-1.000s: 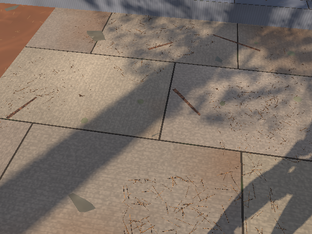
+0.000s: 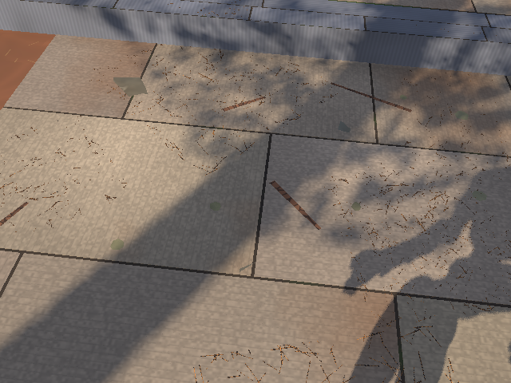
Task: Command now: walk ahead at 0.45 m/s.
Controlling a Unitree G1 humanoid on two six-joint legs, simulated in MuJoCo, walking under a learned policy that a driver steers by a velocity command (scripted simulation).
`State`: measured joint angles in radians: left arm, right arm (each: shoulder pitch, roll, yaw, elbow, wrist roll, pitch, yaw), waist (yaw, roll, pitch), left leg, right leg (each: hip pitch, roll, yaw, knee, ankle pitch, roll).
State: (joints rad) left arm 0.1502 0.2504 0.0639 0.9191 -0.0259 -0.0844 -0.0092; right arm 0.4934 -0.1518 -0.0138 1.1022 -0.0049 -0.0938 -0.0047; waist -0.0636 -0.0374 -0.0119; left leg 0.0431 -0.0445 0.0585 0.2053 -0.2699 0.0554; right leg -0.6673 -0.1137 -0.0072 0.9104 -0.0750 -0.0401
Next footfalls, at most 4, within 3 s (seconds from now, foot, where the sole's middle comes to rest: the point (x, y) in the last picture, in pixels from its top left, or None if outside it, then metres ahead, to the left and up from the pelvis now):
0.22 right None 0.33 -0.13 -0.78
0.76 left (200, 347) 0.62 0.11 -0.78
1.22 right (294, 341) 0.63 -0.14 -0.78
1.68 left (215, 304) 0.75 0.07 -0.78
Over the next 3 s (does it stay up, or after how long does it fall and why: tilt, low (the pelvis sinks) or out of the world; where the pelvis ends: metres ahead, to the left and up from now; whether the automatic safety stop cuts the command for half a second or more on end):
stays up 0.65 0.04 -0.02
